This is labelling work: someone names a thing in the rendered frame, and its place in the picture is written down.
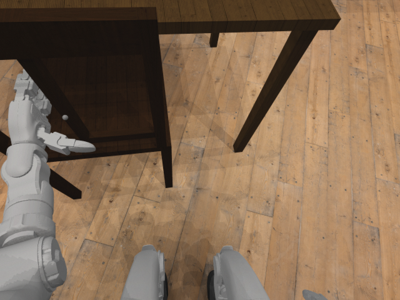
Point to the robot left upper arm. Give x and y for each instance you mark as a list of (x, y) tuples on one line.
[(32, 269)]

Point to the chair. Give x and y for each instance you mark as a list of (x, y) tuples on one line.
[(100, 66)]

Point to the left robot hand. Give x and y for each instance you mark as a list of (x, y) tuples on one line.
[(27, 113)]

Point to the right robot shin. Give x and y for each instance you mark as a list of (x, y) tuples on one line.
[(220, 291)]

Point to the robot left forearm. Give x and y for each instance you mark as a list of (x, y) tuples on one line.
[(29, 208)]

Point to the table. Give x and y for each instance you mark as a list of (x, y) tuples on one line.
[(304, 18)]

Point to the right robot thigh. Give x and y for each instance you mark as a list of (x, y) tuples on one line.
[(238, 277)]

